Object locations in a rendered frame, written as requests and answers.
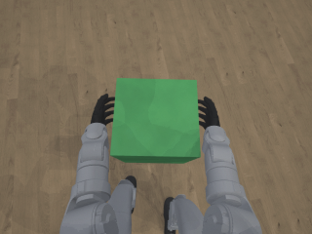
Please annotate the carton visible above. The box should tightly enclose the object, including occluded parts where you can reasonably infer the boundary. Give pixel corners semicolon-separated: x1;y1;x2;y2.
110;78;201;164

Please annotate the left robot forearm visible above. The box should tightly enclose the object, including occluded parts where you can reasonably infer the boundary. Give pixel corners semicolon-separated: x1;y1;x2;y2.
59;123;111;234

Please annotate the robot left hand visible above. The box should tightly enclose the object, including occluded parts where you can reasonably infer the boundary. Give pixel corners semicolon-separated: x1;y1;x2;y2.
91;94;115;126

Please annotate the left robot upper arm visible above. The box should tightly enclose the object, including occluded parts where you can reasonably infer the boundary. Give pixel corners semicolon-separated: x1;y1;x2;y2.
59;202;119;234

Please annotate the right robot forearm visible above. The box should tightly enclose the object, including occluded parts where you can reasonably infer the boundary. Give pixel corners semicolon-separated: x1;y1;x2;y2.
202;126;262;233

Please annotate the robot thigh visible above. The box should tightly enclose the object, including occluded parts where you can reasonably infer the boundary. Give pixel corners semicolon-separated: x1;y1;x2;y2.
107;183;137;234
170;198;204;234

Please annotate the robot right hand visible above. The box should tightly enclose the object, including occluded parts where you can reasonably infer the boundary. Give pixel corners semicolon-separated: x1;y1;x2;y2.
198;97;220;129

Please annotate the right robot upper arm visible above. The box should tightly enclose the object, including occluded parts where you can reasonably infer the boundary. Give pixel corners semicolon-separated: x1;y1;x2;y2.
202;202;262;234

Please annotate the right robot thigh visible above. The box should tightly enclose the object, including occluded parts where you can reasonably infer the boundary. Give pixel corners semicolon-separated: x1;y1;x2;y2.
170;198;204;234

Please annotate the left robot thigh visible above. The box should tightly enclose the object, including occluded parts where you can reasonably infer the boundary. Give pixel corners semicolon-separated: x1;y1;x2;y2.
107;183;137;234

